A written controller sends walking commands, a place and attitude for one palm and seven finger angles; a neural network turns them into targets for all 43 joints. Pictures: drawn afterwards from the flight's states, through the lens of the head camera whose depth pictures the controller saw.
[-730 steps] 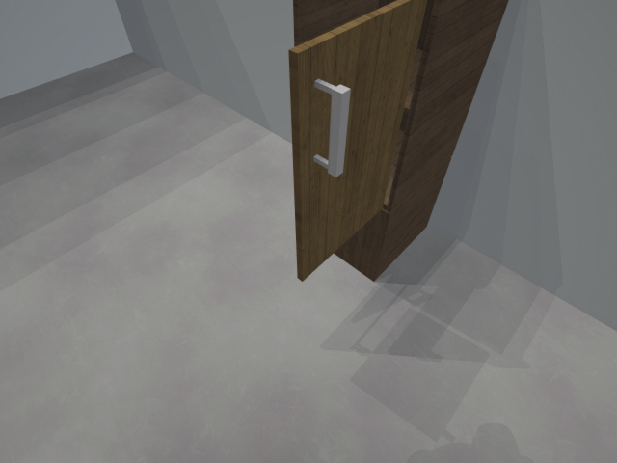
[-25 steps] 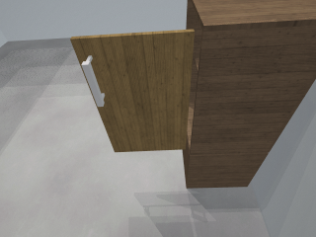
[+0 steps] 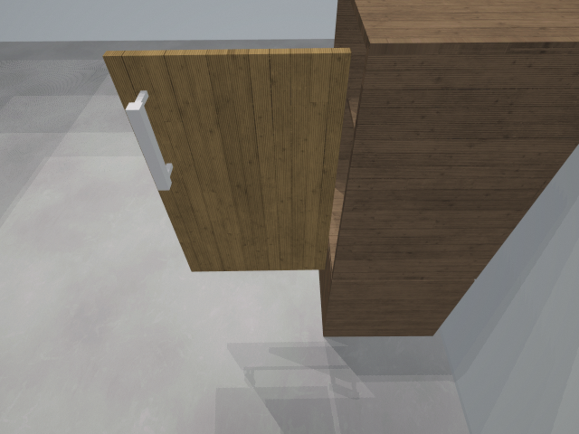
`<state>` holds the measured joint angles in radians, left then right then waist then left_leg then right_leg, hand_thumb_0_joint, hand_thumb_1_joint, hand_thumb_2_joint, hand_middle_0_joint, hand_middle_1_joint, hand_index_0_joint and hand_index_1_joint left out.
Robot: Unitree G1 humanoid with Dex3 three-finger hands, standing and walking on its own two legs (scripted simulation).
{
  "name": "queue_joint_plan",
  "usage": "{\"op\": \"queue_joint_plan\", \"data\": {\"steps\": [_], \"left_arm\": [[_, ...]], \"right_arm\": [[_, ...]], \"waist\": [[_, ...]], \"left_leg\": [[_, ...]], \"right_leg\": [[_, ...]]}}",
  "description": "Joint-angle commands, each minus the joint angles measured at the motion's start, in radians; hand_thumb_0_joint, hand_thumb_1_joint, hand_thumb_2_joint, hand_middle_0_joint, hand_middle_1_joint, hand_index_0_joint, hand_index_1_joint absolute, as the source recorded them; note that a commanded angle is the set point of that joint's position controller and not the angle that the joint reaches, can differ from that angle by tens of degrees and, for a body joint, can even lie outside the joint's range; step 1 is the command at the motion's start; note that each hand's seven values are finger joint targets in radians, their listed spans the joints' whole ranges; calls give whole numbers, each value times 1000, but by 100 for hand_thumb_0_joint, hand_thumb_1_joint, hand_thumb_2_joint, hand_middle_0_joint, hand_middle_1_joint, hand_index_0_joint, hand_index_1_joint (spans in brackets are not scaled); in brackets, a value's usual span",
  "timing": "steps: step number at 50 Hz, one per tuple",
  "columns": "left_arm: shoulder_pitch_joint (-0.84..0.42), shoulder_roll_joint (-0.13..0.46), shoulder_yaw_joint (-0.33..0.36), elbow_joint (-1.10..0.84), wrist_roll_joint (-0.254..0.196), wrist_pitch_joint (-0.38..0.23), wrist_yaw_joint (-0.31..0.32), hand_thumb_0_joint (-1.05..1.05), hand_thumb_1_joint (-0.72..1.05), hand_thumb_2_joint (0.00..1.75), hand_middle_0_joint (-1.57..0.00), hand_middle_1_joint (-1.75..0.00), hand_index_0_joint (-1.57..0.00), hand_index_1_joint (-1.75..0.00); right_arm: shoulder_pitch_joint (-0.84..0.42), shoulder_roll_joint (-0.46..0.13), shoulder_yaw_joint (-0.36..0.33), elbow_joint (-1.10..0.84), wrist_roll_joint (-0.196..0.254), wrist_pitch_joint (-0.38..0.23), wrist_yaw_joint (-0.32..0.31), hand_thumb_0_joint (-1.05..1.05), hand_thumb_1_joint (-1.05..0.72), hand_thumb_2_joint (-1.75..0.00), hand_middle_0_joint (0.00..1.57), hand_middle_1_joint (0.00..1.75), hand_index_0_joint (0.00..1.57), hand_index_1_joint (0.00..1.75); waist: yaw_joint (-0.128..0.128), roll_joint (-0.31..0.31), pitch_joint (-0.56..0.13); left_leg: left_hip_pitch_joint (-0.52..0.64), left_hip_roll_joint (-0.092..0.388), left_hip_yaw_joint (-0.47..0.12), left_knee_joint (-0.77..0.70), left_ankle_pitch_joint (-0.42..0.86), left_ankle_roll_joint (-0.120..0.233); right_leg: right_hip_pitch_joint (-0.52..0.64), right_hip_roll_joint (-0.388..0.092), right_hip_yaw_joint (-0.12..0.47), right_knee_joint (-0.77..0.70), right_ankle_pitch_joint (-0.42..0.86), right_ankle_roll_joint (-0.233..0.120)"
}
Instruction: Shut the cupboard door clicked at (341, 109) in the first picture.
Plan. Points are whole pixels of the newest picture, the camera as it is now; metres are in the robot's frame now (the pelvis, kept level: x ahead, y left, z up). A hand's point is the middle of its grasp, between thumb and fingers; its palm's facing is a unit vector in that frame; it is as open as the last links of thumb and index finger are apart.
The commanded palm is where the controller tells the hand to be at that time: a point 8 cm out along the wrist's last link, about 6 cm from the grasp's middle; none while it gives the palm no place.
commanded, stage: come to a stop and stand still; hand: left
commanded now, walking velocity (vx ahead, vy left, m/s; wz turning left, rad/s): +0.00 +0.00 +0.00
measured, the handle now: (154, 143) +0.54 +0.26 +0.11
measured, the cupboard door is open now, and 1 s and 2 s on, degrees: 91 91 91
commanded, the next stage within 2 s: look again from close up in 0.64 s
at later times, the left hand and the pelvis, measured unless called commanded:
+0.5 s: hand out of the picture +0.03 +0.17 -0.17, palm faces +0.02 -0.98 -0.21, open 7.4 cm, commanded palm none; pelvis +0.03 -0.01 +0.00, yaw +0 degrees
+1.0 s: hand out of the picture +0.05 +0.16 -0.17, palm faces +0.03 -0.98 -0.21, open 7.4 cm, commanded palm none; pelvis +0.04 -0.02 +0.00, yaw +0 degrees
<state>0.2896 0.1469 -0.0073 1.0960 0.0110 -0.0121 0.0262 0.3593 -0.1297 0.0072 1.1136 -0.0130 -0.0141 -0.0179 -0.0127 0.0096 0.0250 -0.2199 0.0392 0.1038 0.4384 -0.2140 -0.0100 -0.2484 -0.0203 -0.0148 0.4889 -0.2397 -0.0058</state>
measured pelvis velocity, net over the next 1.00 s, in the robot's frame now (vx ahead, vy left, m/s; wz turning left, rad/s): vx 0.04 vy -0.02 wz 0.01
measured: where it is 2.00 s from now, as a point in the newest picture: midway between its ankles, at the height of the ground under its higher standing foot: outside the picture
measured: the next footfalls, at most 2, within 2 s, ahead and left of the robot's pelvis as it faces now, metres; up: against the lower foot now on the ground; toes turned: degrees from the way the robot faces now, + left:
right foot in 1.92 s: +0.16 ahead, -0.08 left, +0.00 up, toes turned -3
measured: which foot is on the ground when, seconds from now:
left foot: down 0.00-1.00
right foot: down 0.00-1.00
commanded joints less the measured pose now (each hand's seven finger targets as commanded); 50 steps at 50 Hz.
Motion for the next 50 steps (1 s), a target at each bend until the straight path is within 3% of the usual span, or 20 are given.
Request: {"op": "queue_joint_plan", "data": {"steps": [1, 10, 29, 36, 45, 50], "left_arm": [[56, 94, 15, -22, -3, -19, 8, 0, 90, 90, -20, -30, -20, -30], [53, 93, 17, -11, 1, -18, 9, 0, 90, 90, -20, -30, -20, -30], [42, 128, 26, -11, 0, -27, 10, 0, 90, 90, -20, -30, -20, -30], [32, 127, 26, -15, 1, -23, 10, 0, 90, 90, -20, -30, -20, -30], [33, 136, 29, -20, 0, -26, 9, 0, 90, 90, -20, -30, -20, -30], [32, 137, 30, -18, 0, -26, 9, 0, 90, 90, -20, -30, -20, -30]], "right_arm": [[47, -92, -16, -22, 2, -20, -9, 0, -90, -90, 20, 30, 20, 30], [7, -93, -18, -13, 2, -21, -13, 0, -90, -90, 20, 30, 20, 30], [-44, -125, -22, -12, 0, -23, -18, 0, -90, -90, 20, 30, 20, 30], [-48, -125, -20, -7, 0, -19, -18, 0, -90, -90, 20, 30, 20, 30], [-46, -121, -22, -2, 0, -21, -19, 0, -90, -90, 20, 30, 20, 30], [-50, -121, -24, 0, 0, -20, -20, 0, -90, -90, 20, 30, 20, 30]], "waist": [[11, -5, 33], [11, -22, 48], [15, -14, -3], [16, -17, 34], [19, -20, 0], [20, -21, 23]], "left_leg": [[8, 71, -91, -94, 38, 25], [56, 80, -89, -106, 104, 28], [112, 80, -73, -86, 185, 18], [94, 78, -75, -99, 150, 16], [110, 81, -70, -95, 167, 17], [105, 81, -70, -98, 155, 16]], "right_leg": [[-6, -77, 91, -113, 57, -34], [-1, -73, 82, -109, 131, -29], [69, -86, 82, -108, 292, -38], [61, -82, 84, -123, 255, -38], [89, -86, 79, -125, 291, -40], [77, -85, 78, -130, 282, -41]]}}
